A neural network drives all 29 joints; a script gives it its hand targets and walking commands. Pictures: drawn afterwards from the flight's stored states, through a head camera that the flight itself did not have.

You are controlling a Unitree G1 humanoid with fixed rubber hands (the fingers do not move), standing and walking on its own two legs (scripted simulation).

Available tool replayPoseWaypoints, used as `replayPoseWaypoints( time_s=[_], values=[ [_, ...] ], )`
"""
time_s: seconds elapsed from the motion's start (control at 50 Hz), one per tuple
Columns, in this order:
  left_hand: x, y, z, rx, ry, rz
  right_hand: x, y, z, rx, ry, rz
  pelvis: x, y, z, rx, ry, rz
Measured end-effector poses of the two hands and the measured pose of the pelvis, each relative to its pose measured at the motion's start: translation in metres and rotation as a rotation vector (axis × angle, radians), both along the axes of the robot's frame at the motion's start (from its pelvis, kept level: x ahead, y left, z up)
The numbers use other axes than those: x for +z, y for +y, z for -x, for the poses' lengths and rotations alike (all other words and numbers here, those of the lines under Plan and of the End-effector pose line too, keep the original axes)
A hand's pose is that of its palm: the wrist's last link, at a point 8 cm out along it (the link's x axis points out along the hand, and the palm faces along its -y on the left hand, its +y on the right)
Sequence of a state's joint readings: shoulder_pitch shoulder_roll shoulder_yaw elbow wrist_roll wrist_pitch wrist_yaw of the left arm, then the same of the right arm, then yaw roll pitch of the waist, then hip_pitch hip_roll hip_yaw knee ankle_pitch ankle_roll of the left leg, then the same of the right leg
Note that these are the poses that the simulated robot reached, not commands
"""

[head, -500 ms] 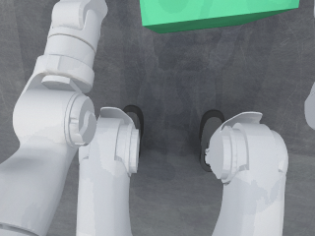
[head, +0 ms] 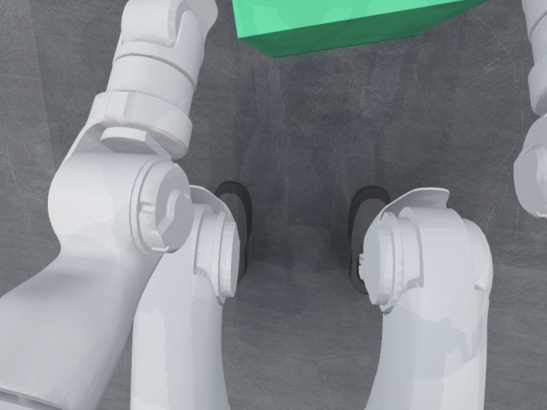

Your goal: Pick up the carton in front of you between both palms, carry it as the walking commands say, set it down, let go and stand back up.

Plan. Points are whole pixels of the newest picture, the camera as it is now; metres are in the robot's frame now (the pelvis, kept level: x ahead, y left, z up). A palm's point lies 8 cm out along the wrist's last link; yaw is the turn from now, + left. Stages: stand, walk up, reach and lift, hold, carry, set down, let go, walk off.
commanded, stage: reach and lift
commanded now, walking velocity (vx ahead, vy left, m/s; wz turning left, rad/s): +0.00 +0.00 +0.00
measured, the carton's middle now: out of the picture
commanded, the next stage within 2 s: none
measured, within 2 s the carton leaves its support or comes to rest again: leaves its support in 0.28 s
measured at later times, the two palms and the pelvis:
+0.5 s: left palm out of the picture +0.54 +0.08 -0.07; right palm out of the picture +0.54 -0.22 -0.07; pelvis +0.01 +0.01 +0.02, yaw -2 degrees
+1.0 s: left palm out of the picture +0.51 +0.09 +0.08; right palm out of the picture +0.49 -0.21 +0.08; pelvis +0.01 +0.01 +0.14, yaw -5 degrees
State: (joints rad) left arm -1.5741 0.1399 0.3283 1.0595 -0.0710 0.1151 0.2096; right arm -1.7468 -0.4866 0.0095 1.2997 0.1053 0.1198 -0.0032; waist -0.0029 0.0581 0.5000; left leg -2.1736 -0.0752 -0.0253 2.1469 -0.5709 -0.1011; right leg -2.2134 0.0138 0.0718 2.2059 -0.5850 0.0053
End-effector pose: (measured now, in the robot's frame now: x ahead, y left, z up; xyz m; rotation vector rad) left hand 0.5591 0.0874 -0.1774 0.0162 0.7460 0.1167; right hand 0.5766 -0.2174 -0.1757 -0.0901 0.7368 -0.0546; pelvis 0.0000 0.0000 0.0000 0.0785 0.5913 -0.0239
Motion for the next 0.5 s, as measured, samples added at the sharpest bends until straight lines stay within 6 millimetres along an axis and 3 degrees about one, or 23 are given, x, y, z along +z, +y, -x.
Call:
replayPoseWaypoints(
  time_s=[0.2, 0.3, 0.38, 0.5],
  values=[
    [0.002, 0.004, -0.007, 0.015, 0.016, 0.017, -0.001, 0.003, 0.003, 0.029, 0.015, -0.041, -0.010, -0.002, -0.009, 0.014, 0.025, 0.010],
    [0.013, 0.000, -0.006, 0.035, 0.006, 0.012, 0.004, 0.002, 0.011, -0.001, 0.011, -0.027, -0.008, -0.001, -0.013, 0.010, 0.048, 0.011],
    [0.039, -0.006, 0.002, 0.043, -0.028, 0.023, 0.032, -0.001, 0.019, -0.049, -0.019, -0.021, -0.001, 0.002, -0.013, -0.004, 0.072, 0.007],
    [0.104, -0.011, 0.017, 0.042, -0.075, 0.047, 0.105, -0.005, 0.036, -0.091, -0.064, -0.043, 0.023, 0.008, -0.008, -0.034, 0.106, 0.006]
  ],
)
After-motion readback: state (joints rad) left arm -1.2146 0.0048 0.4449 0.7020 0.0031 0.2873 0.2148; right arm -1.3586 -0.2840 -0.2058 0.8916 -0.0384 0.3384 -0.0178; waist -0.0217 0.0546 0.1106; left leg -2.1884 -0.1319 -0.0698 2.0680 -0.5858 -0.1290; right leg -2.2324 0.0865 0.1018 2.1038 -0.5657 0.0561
